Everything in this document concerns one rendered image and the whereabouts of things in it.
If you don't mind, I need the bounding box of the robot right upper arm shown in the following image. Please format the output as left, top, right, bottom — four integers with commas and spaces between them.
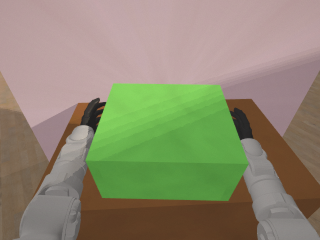
257, 218, 319, 240

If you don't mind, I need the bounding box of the robot right forearm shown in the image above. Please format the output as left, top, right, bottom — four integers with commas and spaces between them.
240, 138, 320, 240

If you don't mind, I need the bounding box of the pedestal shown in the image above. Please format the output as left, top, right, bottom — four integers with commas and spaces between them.
31, 99, 320, 240

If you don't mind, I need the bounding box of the robot right hand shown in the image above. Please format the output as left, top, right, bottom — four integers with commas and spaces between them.
230, 107, 254, 141

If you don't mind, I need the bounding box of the robot left upper arm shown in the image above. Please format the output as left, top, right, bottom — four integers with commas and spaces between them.
13, 195, 81, 240

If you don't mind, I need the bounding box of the robot left forearm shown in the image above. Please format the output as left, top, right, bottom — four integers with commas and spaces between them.
19, 125, 95, 238

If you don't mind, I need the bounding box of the carton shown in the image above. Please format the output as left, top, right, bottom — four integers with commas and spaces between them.
85, 83, 249, 201

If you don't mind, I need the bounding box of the robot left hand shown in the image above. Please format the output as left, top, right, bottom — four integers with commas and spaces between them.
80, 97, 106, 134

